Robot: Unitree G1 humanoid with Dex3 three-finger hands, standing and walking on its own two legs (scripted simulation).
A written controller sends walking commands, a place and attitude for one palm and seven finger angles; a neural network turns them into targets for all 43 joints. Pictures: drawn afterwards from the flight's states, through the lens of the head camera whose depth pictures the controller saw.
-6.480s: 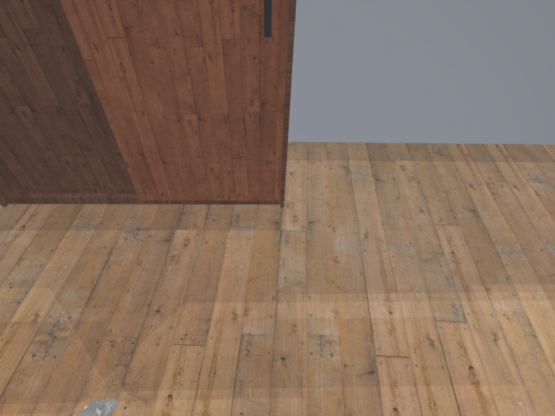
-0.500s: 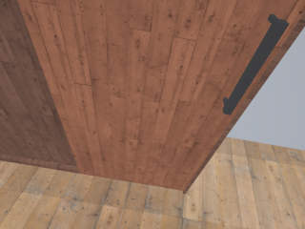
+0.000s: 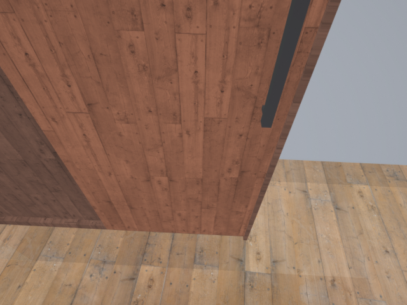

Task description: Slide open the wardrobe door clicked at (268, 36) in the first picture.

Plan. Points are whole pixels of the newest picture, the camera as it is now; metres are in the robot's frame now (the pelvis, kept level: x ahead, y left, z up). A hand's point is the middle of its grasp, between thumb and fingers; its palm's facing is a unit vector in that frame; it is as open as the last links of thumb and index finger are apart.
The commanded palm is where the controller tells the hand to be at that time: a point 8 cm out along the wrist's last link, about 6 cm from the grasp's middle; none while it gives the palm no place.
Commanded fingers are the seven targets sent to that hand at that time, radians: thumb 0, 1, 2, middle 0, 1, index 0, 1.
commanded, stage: come to a stop and stand still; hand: right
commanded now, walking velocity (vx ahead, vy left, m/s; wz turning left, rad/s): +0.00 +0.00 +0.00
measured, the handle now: (278, 66) +0.52 -0.15 +0.22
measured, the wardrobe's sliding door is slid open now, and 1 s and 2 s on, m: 0.00 0.00 0.00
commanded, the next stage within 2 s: look again from close up in 0.54 s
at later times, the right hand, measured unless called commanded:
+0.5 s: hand out of the picture +0.02 -0.22 -0.17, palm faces +0.00 +0.98 -0.20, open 7.4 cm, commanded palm none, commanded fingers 0.00 -0.90 -0.90 0.20 0.30 0.20 0.30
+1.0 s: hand out of the picture -0.02 -0.22 -0.16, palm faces +0.00 +0.98 -0.22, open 7.4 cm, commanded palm none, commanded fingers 0.00 -0.90 -0.90 0.20 0.30 0.20 0.30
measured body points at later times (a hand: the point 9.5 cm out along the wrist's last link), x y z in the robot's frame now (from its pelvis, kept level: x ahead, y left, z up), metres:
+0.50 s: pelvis +0.00 -0.05 +0.01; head +0.00 -0.05 +0.46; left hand -0.02 +0.17 -0.15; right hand +0.02 -0.27 -0.15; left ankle -0.01 +0.09 -0.73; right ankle -0.02 -0.12 -0.73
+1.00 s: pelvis -0.01 -0.05 +0.00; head -0.02 -0.03 +0.45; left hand +0.00 +0.17 -0.16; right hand -0.02 -0.27 -0.15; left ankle -0.01 +0.09 -0.73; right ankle -0.02 -0.12 -0.73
